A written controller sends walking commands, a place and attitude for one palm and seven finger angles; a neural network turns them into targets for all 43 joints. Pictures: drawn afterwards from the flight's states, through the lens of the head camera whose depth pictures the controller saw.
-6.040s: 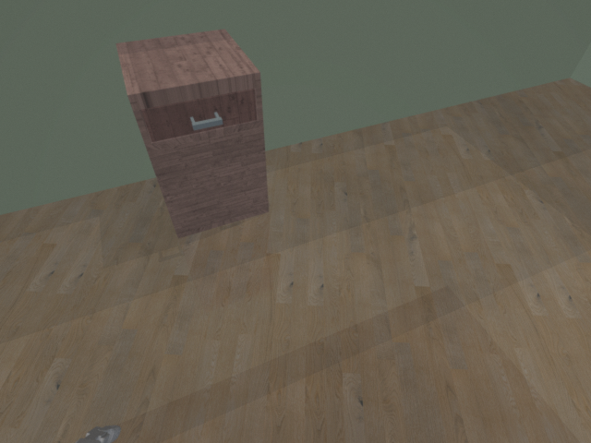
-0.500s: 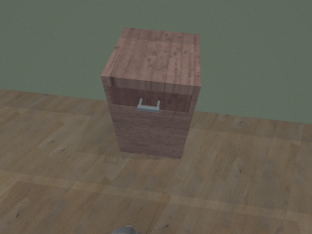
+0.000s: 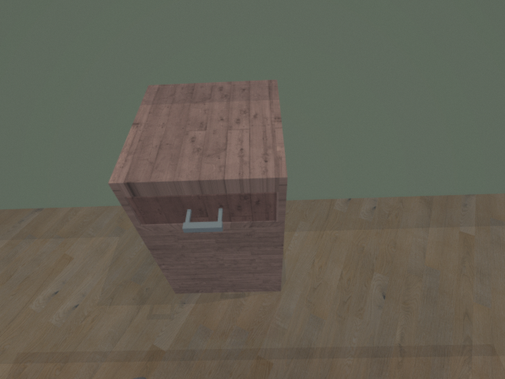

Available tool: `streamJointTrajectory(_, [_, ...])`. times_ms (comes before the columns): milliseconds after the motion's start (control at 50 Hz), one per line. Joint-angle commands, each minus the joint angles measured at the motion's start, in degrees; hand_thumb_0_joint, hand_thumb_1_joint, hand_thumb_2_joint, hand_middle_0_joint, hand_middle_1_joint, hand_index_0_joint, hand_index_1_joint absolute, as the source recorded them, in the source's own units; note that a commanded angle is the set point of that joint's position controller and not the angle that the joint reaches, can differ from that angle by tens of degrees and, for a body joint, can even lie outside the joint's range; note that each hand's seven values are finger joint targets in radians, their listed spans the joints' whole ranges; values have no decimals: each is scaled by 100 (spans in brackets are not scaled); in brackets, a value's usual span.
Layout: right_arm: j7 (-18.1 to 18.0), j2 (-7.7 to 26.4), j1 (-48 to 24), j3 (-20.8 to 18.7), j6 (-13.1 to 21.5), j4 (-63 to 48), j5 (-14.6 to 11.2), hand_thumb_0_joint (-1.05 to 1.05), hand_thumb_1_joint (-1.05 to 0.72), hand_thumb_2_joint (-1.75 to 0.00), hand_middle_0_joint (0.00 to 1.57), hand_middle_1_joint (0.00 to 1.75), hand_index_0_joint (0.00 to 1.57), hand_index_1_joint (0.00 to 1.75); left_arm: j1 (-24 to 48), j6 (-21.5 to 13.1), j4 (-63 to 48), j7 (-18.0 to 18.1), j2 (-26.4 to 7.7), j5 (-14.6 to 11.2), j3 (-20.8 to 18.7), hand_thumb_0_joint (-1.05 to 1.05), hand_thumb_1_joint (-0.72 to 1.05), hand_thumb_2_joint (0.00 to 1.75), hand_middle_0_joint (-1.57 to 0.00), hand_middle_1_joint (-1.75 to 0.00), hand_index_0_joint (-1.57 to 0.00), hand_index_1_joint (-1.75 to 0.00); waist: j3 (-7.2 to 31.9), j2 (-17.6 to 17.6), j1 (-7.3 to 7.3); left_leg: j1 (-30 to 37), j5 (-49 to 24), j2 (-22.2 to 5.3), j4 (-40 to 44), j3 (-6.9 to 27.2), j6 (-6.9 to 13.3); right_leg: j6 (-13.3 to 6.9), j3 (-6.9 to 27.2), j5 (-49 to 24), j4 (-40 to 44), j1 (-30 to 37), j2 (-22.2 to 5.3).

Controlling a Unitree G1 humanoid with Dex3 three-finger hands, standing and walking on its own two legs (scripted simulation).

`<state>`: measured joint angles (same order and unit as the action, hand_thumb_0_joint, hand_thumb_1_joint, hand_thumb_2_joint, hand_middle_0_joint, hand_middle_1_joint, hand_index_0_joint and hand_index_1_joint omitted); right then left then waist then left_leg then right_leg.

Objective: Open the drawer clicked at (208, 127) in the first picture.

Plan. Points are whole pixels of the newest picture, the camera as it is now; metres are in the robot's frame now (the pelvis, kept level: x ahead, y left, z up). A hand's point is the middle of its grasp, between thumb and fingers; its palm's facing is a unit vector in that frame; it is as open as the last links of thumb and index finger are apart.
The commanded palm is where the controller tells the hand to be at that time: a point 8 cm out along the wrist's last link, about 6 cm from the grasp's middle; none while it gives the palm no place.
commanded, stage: come to a stop and stand still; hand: left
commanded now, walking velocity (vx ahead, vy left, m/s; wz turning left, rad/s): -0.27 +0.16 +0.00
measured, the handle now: (203, 220) +0.53 +0.15 -0.19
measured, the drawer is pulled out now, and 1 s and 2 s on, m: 0.00 0.00 0.00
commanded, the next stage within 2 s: look again from close up in 1.34 s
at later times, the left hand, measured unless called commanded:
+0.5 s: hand out of the picture -0.03 +0.24 -0.16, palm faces +0.08 -0.98 -0.18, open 7.4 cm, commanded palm none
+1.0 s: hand out of the picture -0.03 +0.16 -0.16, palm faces +0.02 -0.97 -0.24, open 7.2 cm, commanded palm none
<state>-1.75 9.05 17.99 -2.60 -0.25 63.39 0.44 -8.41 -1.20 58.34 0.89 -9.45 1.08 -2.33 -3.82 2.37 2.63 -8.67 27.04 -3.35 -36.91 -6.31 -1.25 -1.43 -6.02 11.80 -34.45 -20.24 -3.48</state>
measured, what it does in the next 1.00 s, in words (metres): steps on the spot: left foot, then right foot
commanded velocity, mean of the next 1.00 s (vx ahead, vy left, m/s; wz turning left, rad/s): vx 0.03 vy -0.02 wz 0.00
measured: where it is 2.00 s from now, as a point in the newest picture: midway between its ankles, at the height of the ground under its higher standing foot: outside the picture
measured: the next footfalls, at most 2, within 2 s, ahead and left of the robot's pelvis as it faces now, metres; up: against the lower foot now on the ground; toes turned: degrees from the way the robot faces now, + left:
left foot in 0.34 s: -0.03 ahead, +0.14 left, +0.00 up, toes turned +3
right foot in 0.78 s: -0.04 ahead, -0.09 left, +0.00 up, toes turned -4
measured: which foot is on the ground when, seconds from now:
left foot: up 0.00-0.32, down 0.34-1.00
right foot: down 0.00-0.34, up 0.36-0.76, down 0.78-1.00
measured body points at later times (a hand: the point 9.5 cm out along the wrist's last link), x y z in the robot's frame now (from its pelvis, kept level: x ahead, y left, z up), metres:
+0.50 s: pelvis -0.05 +0.05 +0.02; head -0.06 +0.07 +0.47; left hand -0.03 +0.29 -0.15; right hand -0.05 -0.17 -0.13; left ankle -0.07 +0.14 -0.73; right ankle -0.04 -0.09 -0.67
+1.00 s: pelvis -0.04 -0.02 +0.01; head -0.04 -0.04 +0.46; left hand -0.03 +0.21 -0.14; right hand -0.10 -0.22 -0.16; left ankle -0.07 +0.14 -0.73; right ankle -0.08 -0.08 -0.73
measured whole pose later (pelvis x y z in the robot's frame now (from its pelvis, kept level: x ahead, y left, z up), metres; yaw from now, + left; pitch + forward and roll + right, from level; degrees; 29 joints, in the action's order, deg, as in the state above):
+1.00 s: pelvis -0.04 -0.02 +0.01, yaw -1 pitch -1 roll +1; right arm -2.7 7.5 19.6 -0.7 -0.6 67.4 0.9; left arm -14.7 -0.4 65.8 2.4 -7.7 0.0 -1.2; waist -1.1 2.2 1.8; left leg -7.9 15.3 -4.2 -24.7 -1.8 -3.4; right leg -4.1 -4.9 17.4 -26.0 -7.7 2.2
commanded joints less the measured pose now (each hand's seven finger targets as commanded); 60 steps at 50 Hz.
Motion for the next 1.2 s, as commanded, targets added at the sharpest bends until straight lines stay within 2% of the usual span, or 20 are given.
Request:
streamJointTrajectory(0, [-58, 370, 237, -116, -143, -339, -52, 0, -90, -90, 20, 30, 20, 30, -819, 61, -82, 169, -1059, 4, -226, 0, 90, 90, -20, -30, -20, -30, 872, -1706, -446, -1156, 927, 144, -2170, 593, 17, -1217, 1589, -5425, 1044, 1485, -1918])
streamJointTrajectory(60, [-2, 326, 142, -140, -234, -355, -37, 0, -90, -90, 20, 30, 20, 30, -338, 168, -313, 227, -1022, 39, -270, 0, 90, 90, -20, -30, -20, -30, 854, -988, -363, -1261, 501, 183, -2525, 725, -26, -1075, 1290, -4076, 1197, 1130, -1743])
streamJointTrajectory(200, [123, 259, 200, -145, -262, -541, 38, 0, -90, -90, 20, 30, 20, 30, -62, 268, -486, 189, -1071, 125, -357, 0, 90, 90, -20, -30, -20, -30, 719, -1277, -360, -859, 17, 220, -1109, 477, -5, -784, 1375, -27, 1971, 478, -1459])
streamJointTrajectory(260, [114, 195, 752, -85, -160, -413, 30, 0, -90, -90, 20, 30, 20, 30, 42, 320, -467, 167, -1012, 92, -326, 0, 90, 90, -20, -30, -20, -30, 697, -1254, -101, 98, -676, 319, 616, 267, 81, -437, 1241, 1216, 1865, -91, -1090])
streamJointTrajectory(280, [101, 230, 902, -60, -124, -337, 41, 0, -90, -90, 20, 30, 20, 30, 30, 347, -434, 143, -871, 44, -267, 0, 90, 90, -20, -30, -20, -30, 572, -935, -46, 413, -812, 284, 1252, 360, 112, -203, 1061, 1691, 1558, -482, -815])
streamJointTrajectory(300, [82, 490, 892, -90, -77, -368, 98, 0, -90, -90, 20, 30, 20, 30, -86, 369, -428, 109, -591, -15, -194, 0, 90, 90, -20, -30, -20, -30, 423, 143, -55, 90, 0, -264, 2058, 1281, 279, 30, 763, 1956, 813, -741, -325])
streamJointTrajectory(320, [59, 825, 523, -138, -35, -558, 164, 0, -90, -90, 20, 30, 20, 30, -120, 386, -468, 81, -271, -74, -139, 0, 90, 90, -20, -30, -20, -30, -94, 1476, -112, -922, 1276, -1299, 3175, 2609, 569, 236, 237, 1470, -277, -818, 185])
streamJointTrajectory(340, [20, 871, -80, -89, -27, -802, 157, 0, -90, -90, 20, 30, 20, 30, -84, 367, -432, 52, -393, -14, -142, 0, 90, 90, -20, -30, -20, -30, -488, 1251, -266, -1860, 1399, -1532, 3498, 2743, 758, 166, 610, 1028, -906, -453, 147])
streamJointTrajectory(360, [-27, 816, -382, -42, 23, -788, 162, 0, -90, -90, 20, 30, 20, 30, -170, 392, -284, 22, -420, 35, -165, 0, 90, 90, -20, -30, -20, -30, -443, 1279, -343, -1881, 1013, -1370, 3463, 2541, 726, 174, 847, 909, -1268, -296, 109])
streamJointTrajectory(400, [-63, 704, -444, 7, 65, -758, 134, 0, -90, -90, 20, 30, 20, 30, -547, 373, -56, -41, -408, 49, -184, 0, 90, 90, -20, -30, -20, -30, -444, 657, -464, -1430, 492, -1081, 3165, 1925, 687, 201, 851, 633, -1892, -498, 254])
streamJointTrajectory(440, [-81, 675, -127, 2, 126, -655, 87, 0, -90, -90, 20, 30, 20, 30, -704, 281, 97, -78, -406, 59, -160, 0, 90, 90, -20, -30, -20, -30, -341, 207, -366, -531, -127, -968, 3000, 1653, 710, 239, 761, 461, -2068, -1031, 272])
streamJointTrajectory(540, [-158, 611, 641, -2, 194, -325, 88, 0, -90, -90, 20, 30, 20, 30, -536, 221, 87, -72, -405, 31, -106, 0, 90, 90, -20, -30, -20, -30, -129, 322, -40, 698, -1952, -1278, 2679, 1752, 974, 349, 727, 766, -1513, -1251, 80])
streamJointTrajectory(620, [-200, 696, 739, -37, 142, -147, 121, 0, -90, -90, 20, 30, 20, 30, -518, 266, 112, -61, -185, -17, -34, 0, 90, 90, -20, -30, -20, -30, 169, 512, 44, 828, -3433, -1375, 2208, 1594, 1151, 304, 542, 1349, -723, -556, 85])
streamJointTrajectory(680, [-172, 660, 607, -30, 106, -42, 102, 0, -90, -90, 20, 30, 20, 30, -751, 231, 268, -36, -74, -54, -1, 0, 90, 90, -20, -30, -20, -30, 292, 606, -72, 521, -3599, -1159, 1985, 1428, 1041, 239, 375, 1066, 102, 156, 190])
streamJointTrajectory(720, [-166, 590, 527, -18, 102, 17, 58, 0, -90, -90, 20, 30, 20, 30, -1069, 181, 463, -10, -55, -54, 4, 0, 90, 90, -20, -30, -20, -30, 392, 368, -240, 149, -3223, -902, 1686, 1230, 788, 222, 291, 10, 1095, 920, 191])
streamJointTrajectory(780, [-95, 63, 416, 121, 128, 22, -15, 0, -90, -90, 20, 30, 20, 30, -1245, 57, 639, 84, -449, -62, 7, 0, 90, 90, -20, -30, -20, -30, 250, -762, -253, -791, -1372, -103, 1251, 518, 195, -134, 1231, -1321, 1570, 1641, -780])
streamJointTrajectory(800, [-65, -20, 421, 136, 102, 46, 6, 0, -90, -90, 20, 30, 20, 30, -1175, 51, 627, 85, -490, -67, 34, 0, 90, 90, -20, -30, -20, -30, 118, -767, -214, -628, -1127, 1, 1248, 447, 149, -266, 1269, -1192, 1615, 1304, -924])
streamJointTrajectory(820, [-77, -25, 451, 142, 40, 109, 49, 0, -90, -90, 20, 30, 20, 30, -1127, 10, 661, 95, -479, -77, 20, 0, 90, 90, -20, -30, -20, -30, 100, -1319, -193, -429, -1163, -16, 1155, 401, 112, -326, 1340, -1156, 1744, 1087, -784])
streamJointTrajectory(960, [-103, 50, 535, 194, -10, 322, 44, 0, -90, -90, 20, 30, 20, 30, -1068, 35, 639, 146, -285, -114, 91, 0, 90, 90, -20, -30, -20, -30, -283, -432, -204, -121, -2049, -230, 1408, 527, 93, -150, 954, -1214, 1666, 926, -346])
streamJointTrajectory(1180, [-146, 149, 338, 180, -44, 206, 24, 0, -90, -90, 20, 30, 20, 30, -1196, 23, 635, 181, -321, -90, 50, 0, 90, 90, -20, -30, -20, -30, 3, -515, -205, 37, -1932, -212, 1327, 446, 57, 44, 1004, -1766, 1788, 1232, -368])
